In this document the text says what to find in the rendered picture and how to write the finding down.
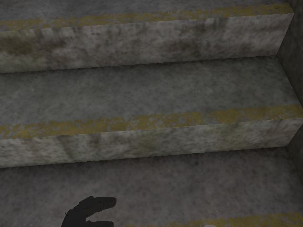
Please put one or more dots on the robot left hand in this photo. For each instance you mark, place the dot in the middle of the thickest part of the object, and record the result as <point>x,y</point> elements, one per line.
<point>76,217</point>

